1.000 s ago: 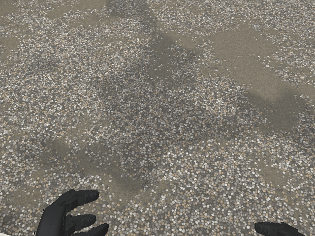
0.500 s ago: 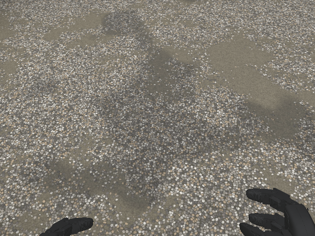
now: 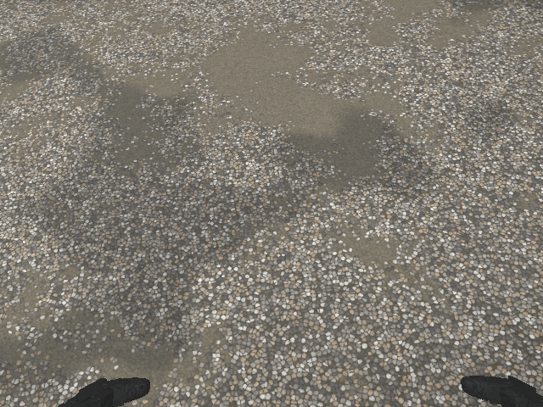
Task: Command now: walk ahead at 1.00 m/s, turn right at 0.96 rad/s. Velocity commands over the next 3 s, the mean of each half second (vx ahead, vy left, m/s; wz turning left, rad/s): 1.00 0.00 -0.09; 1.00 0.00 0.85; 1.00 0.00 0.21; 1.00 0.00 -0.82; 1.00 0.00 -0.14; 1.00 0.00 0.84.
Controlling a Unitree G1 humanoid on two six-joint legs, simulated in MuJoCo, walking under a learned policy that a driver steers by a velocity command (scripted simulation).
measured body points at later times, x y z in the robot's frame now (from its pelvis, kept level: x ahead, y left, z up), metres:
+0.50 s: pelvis +0.01 -0.06 +0.02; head +0.01 -0.06 +0.47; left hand +0.27 +0.12 -0.01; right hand +0.14 -0.32 -0.07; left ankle +0.02 +0.08 -0.67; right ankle +0.07 -0.08 -0.70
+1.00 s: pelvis +0.01 -0.08 +0.01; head +0.03 -0.07 +0.46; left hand +0.04 +0.20 -0.09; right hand +0.36 -0.19 +0.00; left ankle +0.04 +0.07 -0.65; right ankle +0.07 -0.18 -0.70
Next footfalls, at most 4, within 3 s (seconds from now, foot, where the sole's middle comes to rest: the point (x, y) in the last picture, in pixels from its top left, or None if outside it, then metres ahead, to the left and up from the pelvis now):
0.56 left None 0.03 0.04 -0.74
0.74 right None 0.11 -0.17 -0.74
1.12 left None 0.06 0.07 -0.74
1.50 right None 0.08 -0.10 -0.74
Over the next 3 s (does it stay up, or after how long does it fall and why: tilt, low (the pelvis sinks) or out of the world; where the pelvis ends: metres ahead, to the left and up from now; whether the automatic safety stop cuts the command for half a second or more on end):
stays up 0.02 -0.03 0.01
